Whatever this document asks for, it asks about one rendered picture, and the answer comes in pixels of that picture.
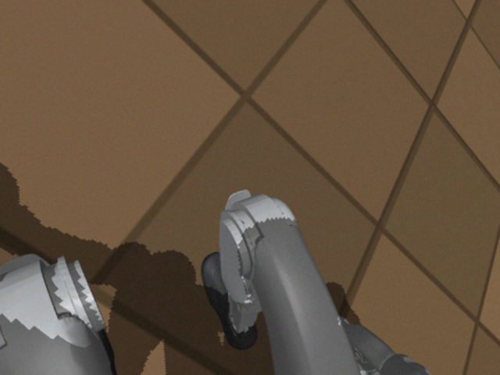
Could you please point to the left robot foot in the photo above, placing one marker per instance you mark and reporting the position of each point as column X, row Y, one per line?
column 108, row 349

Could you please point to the right robot hand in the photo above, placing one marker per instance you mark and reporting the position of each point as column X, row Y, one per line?
column 367, row 347

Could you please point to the right robot arm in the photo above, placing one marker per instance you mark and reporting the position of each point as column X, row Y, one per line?
column 400, row 364

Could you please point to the right robot foot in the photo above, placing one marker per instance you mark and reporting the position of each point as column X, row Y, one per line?
column 218, row 299

